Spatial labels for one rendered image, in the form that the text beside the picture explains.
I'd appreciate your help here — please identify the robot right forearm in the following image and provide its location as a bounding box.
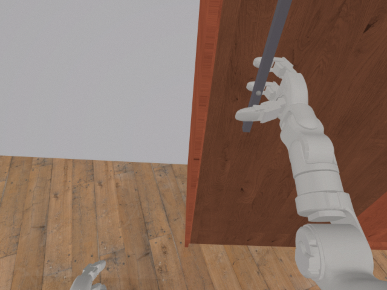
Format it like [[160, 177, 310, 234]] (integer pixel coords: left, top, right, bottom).
[[279, 103, 374, 273]]

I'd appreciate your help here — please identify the wardrobe door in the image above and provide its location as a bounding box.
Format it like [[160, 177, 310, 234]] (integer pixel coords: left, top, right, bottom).
[[357, 192, 387, 242], [190, 0, 387, 247]]

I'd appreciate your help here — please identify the robot right upper arm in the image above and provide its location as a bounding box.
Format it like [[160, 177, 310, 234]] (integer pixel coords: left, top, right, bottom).
[[295, 224, 387, 290]]

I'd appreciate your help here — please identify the left robot hand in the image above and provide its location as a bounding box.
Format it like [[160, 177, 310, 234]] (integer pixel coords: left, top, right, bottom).
[[70, 260, 107, 290]]

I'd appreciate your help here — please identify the handle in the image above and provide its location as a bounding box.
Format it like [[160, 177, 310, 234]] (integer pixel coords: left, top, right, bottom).
[[242, 0, 292, 132]]

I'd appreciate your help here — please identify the right robot hand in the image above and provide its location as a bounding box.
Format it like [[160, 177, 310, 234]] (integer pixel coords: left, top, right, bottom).
[[235, 57, 308, 123]]

